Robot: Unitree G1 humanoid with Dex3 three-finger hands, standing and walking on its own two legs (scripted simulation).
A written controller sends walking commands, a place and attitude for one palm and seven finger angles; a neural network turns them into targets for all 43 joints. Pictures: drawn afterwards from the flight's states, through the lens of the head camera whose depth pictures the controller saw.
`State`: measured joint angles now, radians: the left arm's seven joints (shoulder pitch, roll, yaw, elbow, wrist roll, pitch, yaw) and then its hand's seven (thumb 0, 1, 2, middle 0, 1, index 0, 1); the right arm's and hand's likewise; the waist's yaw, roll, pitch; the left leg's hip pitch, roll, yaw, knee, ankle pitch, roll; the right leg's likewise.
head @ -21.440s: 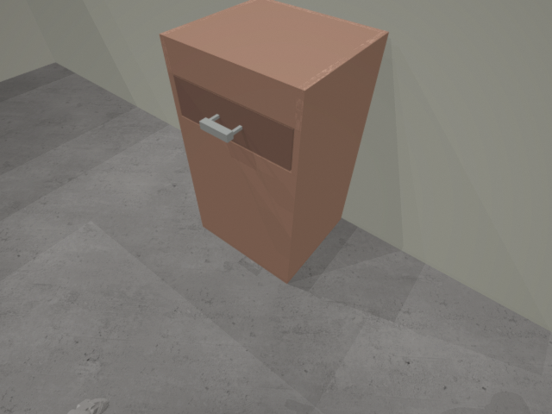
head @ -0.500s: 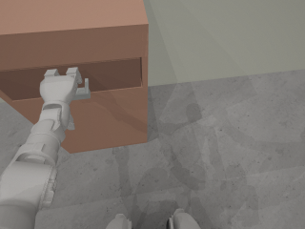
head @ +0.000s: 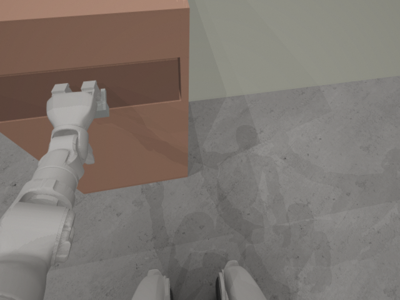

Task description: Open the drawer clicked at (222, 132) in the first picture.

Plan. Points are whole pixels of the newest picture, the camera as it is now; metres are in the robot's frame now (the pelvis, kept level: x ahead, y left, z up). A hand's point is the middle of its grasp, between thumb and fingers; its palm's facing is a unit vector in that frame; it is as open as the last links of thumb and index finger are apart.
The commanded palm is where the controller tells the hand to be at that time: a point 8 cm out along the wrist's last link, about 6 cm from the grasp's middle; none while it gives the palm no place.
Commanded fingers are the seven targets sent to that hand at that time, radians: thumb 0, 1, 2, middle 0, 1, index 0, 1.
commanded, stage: lower the fingers behind the handle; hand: left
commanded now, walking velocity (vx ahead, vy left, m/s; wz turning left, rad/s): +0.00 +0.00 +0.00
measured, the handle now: (82, 103) +0.54 +0.23 -0.01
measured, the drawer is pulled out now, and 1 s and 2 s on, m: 0.00 0.00 0.04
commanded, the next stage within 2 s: close the thumb around the handle in 0.60 s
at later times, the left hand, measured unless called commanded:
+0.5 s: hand (86, 128) +0.49 +0.22 -0.03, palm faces -0.06 -0.01 -1.00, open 13.8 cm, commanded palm +0.48 +0.21 +0.02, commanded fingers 0.00 -0.50 0.30 -0.30 -1.20 -0.30 -1.20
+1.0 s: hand (85, 130) +0.48 +0.22 -0.03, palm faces -0.05 -0.02 -1.00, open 11.2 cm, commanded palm +0.47 +0.21 +0.02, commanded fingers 0.00 0.40 0.68 -0.36 -1.30 -0.36 -1.30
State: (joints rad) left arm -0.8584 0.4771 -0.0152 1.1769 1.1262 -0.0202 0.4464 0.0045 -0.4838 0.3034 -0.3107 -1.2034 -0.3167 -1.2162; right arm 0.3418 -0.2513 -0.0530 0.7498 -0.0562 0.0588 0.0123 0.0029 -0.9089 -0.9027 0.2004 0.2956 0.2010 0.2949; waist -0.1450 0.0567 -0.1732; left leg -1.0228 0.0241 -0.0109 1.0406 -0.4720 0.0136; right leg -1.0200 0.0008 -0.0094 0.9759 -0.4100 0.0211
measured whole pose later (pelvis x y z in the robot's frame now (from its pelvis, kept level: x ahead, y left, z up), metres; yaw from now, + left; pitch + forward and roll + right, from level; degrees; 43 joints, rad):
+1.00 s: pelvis +0.00 -0.01 -0.01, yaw +0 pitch +27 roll -2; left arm -0.81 0.47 0.01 1.12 1.12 -0.03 0.47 0.00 -0.09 0.47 -0.34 -1.24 -0.35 -1.24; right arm 0.31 -0.26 -0.06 0.75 -0.06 0.06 0.01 0.00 -0.91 -0.90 0.20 0.30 0.20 0.29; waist -0.13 0.06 -0.18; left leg -1.06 0.03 -0.02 1.09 -0.49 0.00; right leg -1.06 0.01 -0.02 1.02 -0.43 0.01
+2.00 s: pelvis +0.02 +0.00 +0.01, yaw -1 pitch +24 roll -2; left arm -0.54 0.37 -0.02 0.91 1.11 -0.01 0.52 0.01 0.67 0.77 -0.29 -1.35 -0.33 -1.29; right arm 0.29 -0.24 -0.07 0.74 -0.05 0.09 0.02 0.00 -0.91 -0.90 0.20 0.30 0.20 0.29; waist -0.07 0.06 -0.19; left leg -0.92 0.03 0.01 1.01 -0.50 0.01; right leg -0.93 0.01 0.01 0.95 -0.43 0.02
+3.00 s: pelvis +0.02 -0.02 +0.02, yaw +0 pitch +17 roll +0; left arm -0.10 0.27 -0.11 0.54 1.12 0.08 0.56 0.02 0.66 0.79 -0.29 -1.33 -0.34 -1.31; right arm 0.19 -0.23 -0.06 0.67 -0.04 0.05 -0.01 0.01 -0.91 -0.90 0.20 0.30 0.20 0.29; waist -0.01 0.05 -0.17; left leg -0.77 0.03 0.00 0.96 -0.49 -0.01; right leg -0.80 0.00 0.00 0.94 -0.44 0.00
